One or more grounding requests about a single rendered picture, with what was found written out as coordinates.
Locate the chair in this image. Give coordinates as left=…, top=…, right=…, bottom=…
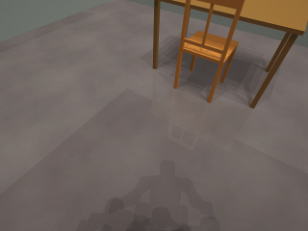
left=173, top=0, right=245, bottom=103

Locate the table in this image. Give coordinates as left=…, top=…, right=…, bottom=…
left=153, top=0, right=308, bottom=109

